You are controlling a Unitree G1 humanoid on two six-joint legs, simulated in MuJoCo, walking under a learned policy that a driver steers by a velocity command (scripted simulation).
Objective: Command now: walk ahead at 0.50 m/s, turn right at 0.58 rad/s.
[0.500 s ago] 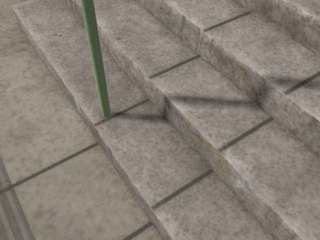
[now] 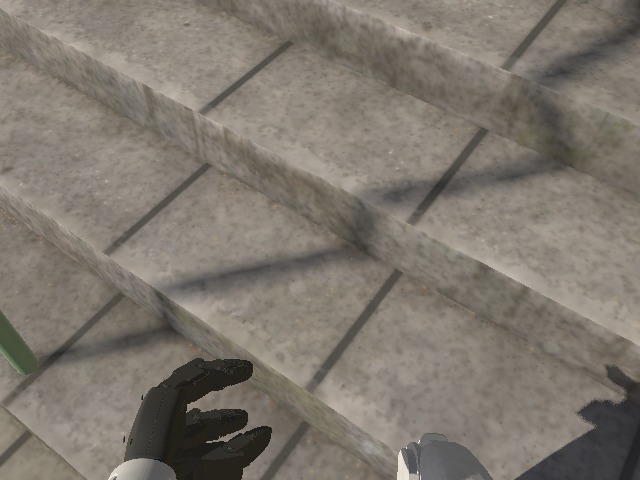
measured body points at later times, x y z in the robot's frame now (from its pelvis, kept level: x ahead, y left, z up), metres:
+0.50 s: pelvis +0.33 -0.06 +0.13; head +0.33 -0.08 +0.58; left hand +0.24 +0.16 +0.00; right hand +0.54 -0.28 +0.07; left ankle +0.56 +0.01 -0.36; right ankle +0.18 -0.07 -0.59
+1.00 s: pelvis +0.50 -0.10 +0.28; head +0.49 -0.11 +0.73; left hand +0.79 -0.02 +0.20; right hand +0.51 -0.41 +0.19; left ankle +0.58 -0.02 -0.45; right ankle +0.45 -0.20 -0.42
